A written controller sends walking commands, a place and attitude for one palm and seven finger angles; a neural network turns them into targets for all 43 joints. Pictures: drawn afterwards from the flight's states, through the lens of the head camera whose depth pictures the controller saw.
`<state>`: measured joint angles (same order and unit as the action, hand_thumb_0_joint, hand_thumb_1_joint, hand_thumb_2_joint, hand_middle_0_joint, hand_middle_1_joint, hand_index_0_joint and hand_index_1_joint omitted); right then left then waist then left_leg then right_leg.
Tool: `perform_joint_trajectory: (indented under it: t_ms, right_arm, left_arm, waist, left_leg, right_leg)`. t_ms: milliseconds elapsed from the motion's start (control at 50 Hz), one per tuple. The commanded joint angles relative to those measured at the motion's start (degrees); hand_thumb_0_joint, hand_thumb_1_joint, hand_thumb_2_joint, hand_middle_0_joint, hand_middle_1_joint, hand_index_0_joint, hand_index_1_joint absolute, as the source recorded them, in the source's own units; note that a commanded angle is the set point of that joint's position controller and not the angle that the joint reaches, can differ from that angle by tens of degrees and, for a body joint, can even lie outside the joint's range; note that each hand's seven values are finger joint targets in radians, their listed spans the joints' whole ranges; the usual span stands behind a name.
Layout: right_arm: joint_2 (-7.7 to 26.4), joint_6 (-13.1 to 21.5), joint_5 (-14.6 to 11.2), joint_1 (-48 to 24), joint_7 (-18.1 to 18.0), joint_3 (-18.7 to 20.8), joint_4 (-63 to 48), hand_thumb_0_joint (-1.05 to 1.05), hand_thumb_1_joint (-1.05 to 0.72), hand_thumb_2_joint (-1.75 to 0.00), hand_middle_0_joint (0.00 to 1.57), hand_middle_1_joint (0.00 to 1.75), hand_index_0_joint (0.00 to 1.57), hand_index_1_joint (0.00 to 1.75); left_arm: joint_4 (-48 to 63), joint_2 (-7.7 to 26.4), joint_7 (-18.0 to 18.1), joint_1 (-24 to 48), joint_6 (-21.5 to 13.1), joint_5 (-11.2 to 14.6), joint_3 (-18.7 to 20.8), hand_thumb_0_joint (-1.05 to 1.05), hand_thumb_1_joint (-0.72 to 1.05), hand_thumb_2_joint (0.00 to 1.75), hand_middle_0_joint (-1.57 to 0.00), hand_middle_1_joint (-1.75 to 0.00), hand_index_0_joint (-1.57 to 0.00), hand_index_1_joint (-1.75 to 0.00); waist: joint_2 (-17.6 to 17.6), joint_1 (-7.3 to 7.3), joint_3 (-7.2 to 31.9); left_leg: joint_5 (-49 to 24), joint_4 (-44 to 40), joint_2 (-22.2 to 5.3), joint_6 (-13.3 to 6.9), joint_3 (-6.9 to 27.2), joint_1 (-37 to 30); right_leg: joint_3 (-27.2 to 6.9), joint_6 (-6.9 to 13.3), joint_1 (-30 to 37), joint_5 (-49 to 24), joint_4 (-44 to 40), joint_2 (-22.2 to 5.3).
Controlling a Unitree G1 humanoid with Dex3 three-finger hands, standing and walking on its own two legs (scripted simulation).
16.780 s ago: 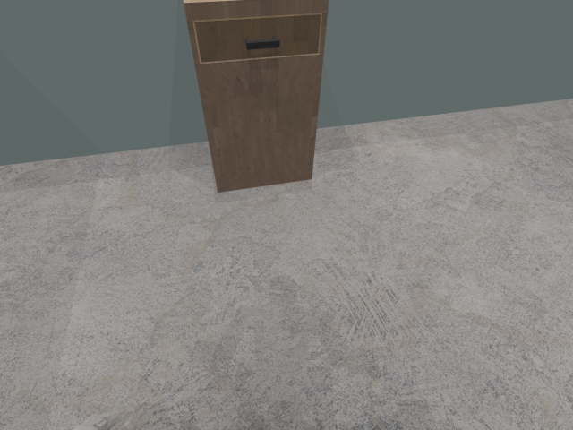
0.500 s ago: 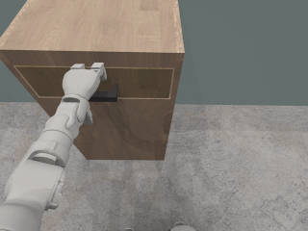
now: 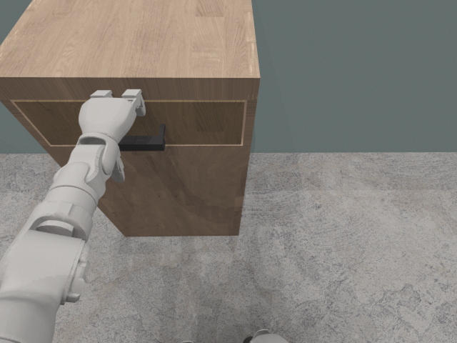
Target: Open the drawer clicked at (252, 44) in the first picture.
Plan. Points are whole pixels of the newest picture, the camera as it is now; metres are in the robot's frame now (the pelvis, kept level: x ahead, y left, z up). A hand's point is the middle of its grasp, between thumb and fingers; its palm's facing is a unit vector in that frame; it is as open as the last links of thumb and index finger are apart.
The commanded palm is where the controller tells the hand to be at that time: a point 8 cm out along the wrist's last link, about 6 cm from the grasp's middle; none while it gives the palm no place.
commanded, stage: move the hooked fingers above the handle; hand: left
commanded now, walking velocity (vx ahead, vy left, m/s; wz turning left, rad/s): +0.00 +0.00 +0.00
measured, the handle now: (137, 135) +0.53 +0.17 -0.01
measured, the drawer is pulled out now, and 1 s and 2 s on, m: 0.00 0.00 0.00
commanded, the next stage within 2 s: lower the fingers behind the handle in 0.02 s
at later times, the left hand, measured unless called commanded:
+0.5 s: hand (120, 137) +0.49 +0.18 +0.05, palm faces -0.04 +0.00 -1.00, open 13.6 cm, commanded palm +0.47 +0.19 +0.09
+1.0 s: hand (126, 143) +0.49 +0.18 +0.02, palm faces +0.03 -0.01 -1.00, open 13.5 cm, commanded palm +0.48 +0.19 +0.05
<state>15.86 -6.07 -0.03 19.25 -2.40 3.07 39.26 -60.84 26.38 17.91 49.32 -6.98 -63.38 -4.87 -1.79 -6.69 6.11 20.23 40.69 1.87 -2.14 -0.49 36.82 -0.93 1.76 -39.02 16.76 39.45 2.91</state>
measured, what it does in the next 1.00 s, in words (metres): stands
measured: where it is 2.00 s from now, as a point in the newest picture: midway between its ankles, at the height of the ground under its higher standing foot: outside the picture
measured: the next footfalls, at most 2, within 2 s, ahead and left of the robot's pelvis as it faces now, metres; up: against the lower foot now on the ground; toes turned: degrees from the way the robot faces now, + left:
none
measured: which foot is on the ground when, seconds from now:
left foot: down 0.00-1.00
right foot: down 0.00-1.00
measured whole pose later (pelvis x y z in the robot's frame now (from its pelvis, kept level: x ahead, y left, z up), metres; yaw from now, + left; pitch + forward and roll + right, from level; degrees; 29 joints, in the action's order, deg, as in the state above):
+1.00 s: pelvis -0.01 +0.00 -0.02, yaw +0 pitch +20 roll -1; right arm 14.4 -6.8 0.5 17.9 -0.7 2.1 40.3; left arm -67.1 22.5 25.6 52.2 -1.7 -64.4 -5.8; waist -2.0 -7.1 9.0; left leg 22.6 47.4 2.1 -2.4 -0.3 44.4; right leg -0.4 1.5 -46.3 19.0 45.6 2.7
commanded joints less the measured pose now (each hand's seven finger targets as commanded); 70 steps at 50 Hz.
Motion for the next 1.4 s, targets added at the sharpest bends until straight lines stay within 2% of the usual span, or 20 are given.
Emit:
perform_joint_trajectory:
  t_ms: [0,120,200,260,420,440,500,560,620,660,700,860,980,1080,1140,1200,1240,1280,1340,1380]
  right_arm:
    - [7.96,1.27,0.3,5.11,-0.02,2.58,-3.3,0.0,-0.9,-0.9,0.2,0.3,0.2,0.3]
    - [7.96,1.05,0.02,5.24,0.11,2.73,-2.44,0.0,-0.9,-0.9,0.2,0.3,0.2,0.3]
    - [7.88,1.21,-0.21,4.98,0.06,2.38,-2.49,0.0,-0.9,-0.9,0.2,0.3,0.2,0.3]
    - [8.0,1.49,-0.27,5.24,0.04,2.23,-2.67,0.0,-0.9,-0.9,0.2,0.3,0.2,0.3]
    - [7.5,1.86,0.21,5.88,0.38,2.38,-3.37,0.0,-0.9,-0.9,0.2,0.3,0.2,0.3]
    - [7.73,1.79,0.17,5.78,0.42,2.37,-3.21,0.0,-0.9,-0.9,0.2,0.3,0.2,0.3]
    - [7.38,1.9,0.28,5.68,0.69,2.62,-3.54,0.0,-0.9,-0.9,0.2,0.3,0.2,0.3]
    - [7.72,1.94,0.75,6.29,0.81,2.95,-3.21,0.0,-0.9,-0.9,0.2,0.3,0.2,0.3]
    - [7.43,1.88,1.17,6.33,1.04,3.23,-3.02,0.0,-0.9,-0.9,0.2,0.3,0.2,0.3]
    - [7.71,1.71,1.32,6.21,1.1,3.19,-2.64,0.0,-0.9,-0.9,0.2,0.3,0.2,0.3]
    - [7.44,1.61,1.57,6.04,1.46,3.32,-2.6,0.0,-0.9,-0.9,0.2,0.3,0.2,0.3]
    - [8.32,0.49,0.98,6.39,1.44,2.71,-1.59,0.0,-0.9,-0.9,0.2,0.3,0.2,0.3]
    - [8.52,0.06,0.44,6.15,0.85,1.82,-2.32,0.0,-0.9,-0.9,0.2,0.3,0.2,0.3]
    - [8.35,0.43,0.43,6.39,0.24,1.37,-3.03,0.0,-0.9,-0.9,0.2,0.3,0.2,0.3]
    - [8.68,0.67,0.39,6.61,-0.08,1.15,-3.43,0.0,-0.9,-0.9,0.2,0.3,0.2,0.3]
    - [8.29,1.55,0.55,7.03,-0.05,1.19,-3.81,0.0,-0.9,-0.9,0.2,0.3,0.2,0.3]
    - [8.95,1.76,0.43,6.96,-0.33,0.82,-3.73,0.0,-0.9,-0.9,0.2,0.3,0.2,0.3]
    - [8.96,2.54,0.52,7.32,-0.6,0.89,-4.31,0.0,-0.9,-0.9,0.2,0.3,0.2,0.3]
    - [9.03,3.69,1.04,8.03,-0.94,1.33,-4.27,0.0,-0.9,-0.9,0.2,0.3,0.2,0.3]
    - [8.77,3.89,0.78,8.52,-0.9,1.21,-3.82,0.0,-0.9,-0.9,0.2,0.3,0.2,0.3]
  left_arm:
    - [12.75,19.36,4.36,34.59,3.01,1.54,6.9,0.0,-0.5,0.3,-0.3,-1.2,-0.3,-1.2]
    - [11.86,17.93,4.23,35.55,4.46,1.32,5.25,0.0,-0.5,0.3,-0.3,-1.2,-0.3,-1.2]
    - [7.03,14.76,3.05,32.99,5.02,2.07,3.34,0.0,-0.5,0.3,-0.3,-1.2,-0.3,-1.2]
    - [6.02,13.64,2.55,31.73,4.74,1.56,2.24,0.0,-0.5,0.3,-0.3,-1.2,-0.3,-1.2]
    - [5.79,11.9,2.35,27.12,2.54,1.33,2.37,0.0,-0.5,0.3,-0.3,-1.2,-0.3,-1.2]
    - [5.05,13.59,2.53,25.35,2.64,1.19,3.99,0.0,-0.5,0.3,-0.3,-1.2,-0.3,-1.2]
    - [6.26,9.01,2.84,26.77,2.22,0.92,0.66,0.0,-0.5,0.3,-0.3,-1.2,-0.3,-1.2]
    - [8.03,12.38,4.06,26.78,1.62,0.39,3.72,0.0,-0.5,0.3,-0.3,-1.2,-0.3,-1.2]
    - [10.18,11.17,5.2,27.92,0.9,0.28,3.07,0.0,-0.5,0.3,-0.3,-1.2,-0.3,-1.2]
    - [9.66,13.44,6.42,27.19,1.25,-0.45,5.06,0.0,-0.5,0.3,-0.3,-1.2,-0.3,-1.2]
    - [9.75,11.72,7.36,27.33,1.62,-0.37,4.46,0.0,-0.5,0.3,-0.3,-1.2,-0.3,-1.2]
    - [1.84,12.68,8.35,27.69,7.71,-0.83,3.52,0.0,-0.5,0.3,-0.3,-1.2,-0.3,-1.2]
    - [-3.6,12.3,6.51,27.43,10.57,-1.32,1.7,0.0,-0.5,0.3,-0.3,-1.2,-0.3,-1.2]
    - [-5.27,10.72,4.76,28.39,10.56,-1.44,-0.31,0.0,-0.5,0.3,-0.3,-1.2,-0.3,-1.2]
    - [-6.24,12.63,3.84,26.95,9.93,-1.52,1.1,0.0,-0.5,0.3,-0.3,-1.2,-0.3,-1.2]
    - [-5.53,9.24,3.39,28.83,8.83,-1.29,-1.25,0.0,-0.5,0.3,-0.3,-1.2,-0.3,-1.2]
    - [-7.44,11.32,3.33,28.49,9.02,-1.22,-0.29,0.0,-0.5,0.3,-0.3,-1.2,-0.3,-1.2]
    - [-5.2,12.0,2.85,30.39,7.93,-0.74,0.13,0.0,-0.5,0.3,-0.3,-1.2,-0.3,-1.2]
    - [-0.19,15.63,2.99,34.19,4.64,-0.31,2.38,0.0,-0.5,0.3,-0.3,-1.2,-0.3,-1.2]
    - [-2.84,11.8,2.74,31.98,5.68,-0.17,-0.11,0.0,-0.5,0.3,-0.3,-1.2,-0.3,-1.2]
  waist:
    - [-1.71,-0.87,26.83]
    - [-1.93,-1.47,26.3]
    - [0.33,-2.13,21.58]
    - [0.78,-2.16,21.2]
    - [1.49,-0.95,23.41]
    - [1.78,-0.51,22.61]
    - [1.79,-1.52,22.4]
    - [0.25,-0.7,24.77]
    - [-0.75,-1.01,27.67]
    - [-1.29,-0.48,27.27]
    - [-2.39,-0.39,27.71]
    - [1.9,-2.36,22.7]
    - [2.2,-3.06,19.45]
    - [1.43,-3.93,18.99]
    - [2.27,-3.68,19.66]
    - [0.3,-4.48,19.37]
    - [2.31,-5.16,17.23]
    - [1.88,-5.08,19.29]
    - [-0.45,-4.83,28.0]
    - [-0.05,-5.29,25.46]
  left_leg:
    - [-16.43,-2.9,0.33,-0.29,-0.11,-10.56]
    - [-16.83,-3.57,0.25,-0.29,-0.11,-11.45]
    - [-14.28,-4.18,0.2,-0.37,-0.25,-9.24]
    - [-12.88,-4.11,0.06,-0.41,-0.06,-9.16]
    - [-13.86,-2.27,0.13,-0.44,-0.38,-7.64]
    - [-14.02,-2.1,0.05,-0.44,-0.36,-7.18]
    - [-14.12,-1.18,0.06,-0.37,-0.13,-7.32]
    - [-14.96,-0.28,-0.12,-0.37,0.01,-8.15]
    - [-17.21,1.07,-0.05,-0.28,0.34,-8.78]
    - [-17.64,1.58,-0.1,-0.06,0.54,-7.89]
    - [-18.94,2.35,-0.04,0.14,0.57,-7.94]
    - [-13.73,2.14,0.01,-0.29,0.13,-2.7]
    - [-9.07,1.96,0.18,-0.47,0.0,0.09]
    - [-5.97,3.03,0.27,-0.61,-0.12,2.2]
    - [-4.19,4.19,0.22,-0.77,0.07,4.01]
    - [-2.38,5.26,0.02,-0.66,0.64,4.51]
    - [1.41,5.76,-0.21,-0.89,0.82,7.36]
    - [2.7,6.77,-0.09,-1.06,0.98,8.66]
    - [1.57,8.45,-0.04,-1.42,1.69,7.05]
    - [1.55,8.33,-0.35,-1.19,1.99,7.09]
  right_leg:
    - [-1.14,0.52,15.86,-14.16,-3.99,-0.62]
    - [-1.03,0.38,15.68,-14.72,-4.52,-0.54]
    - [-0.9,0.33,14.52,-12.83,-5.47,-0.64]
    - [-0.78,0.28,12.76,-11.28,-5.14,-0.56]
    - [-1.08,0.28,13.11,-13.05,-3.56,-0.66]
    - [-0.98,0.4,12.65,-13.12,-3.23,-0.56]
    - [-0.59,0.51,10.31,-12.16,-2.82,-0.46]
    - [-0.75,0.58,9.9,-12.61,-1.71,-0.3]
    - [-0.64,0.61,9.54,-14.08,-0.38,-0.22]
    - [-0.36,0.78,8.49,-13.82,0.51,-0.08]
    - [-0.02,1.03,7.79,-14.23,1.1,0.04]
    - [0.0,0.42,6.4,-11.53,0.52,-0.11]
    - [-0.14,0.3,4.17,-7.17,0.15,-0.33]
    - [-0.11,0.2,1.98,-4.38,0.89,-0.54]
    - [-0.29,0.19,0.99,-2.67,1.95,-0.61]
    - [0.37,0.44,-2.74,-0.25,3.08,-0.6]
    - [0.08,0.12,-4.64,3.01,3.27,-0.71]
    - [-0.16,0.09,-4.64,4.02,4.13,-0.9]
    - [-0.79,0.16,-2.57,2.76,6.13,-1.01]
    - [0.08,0.1,-5.02,3.09,6.31,-0.8]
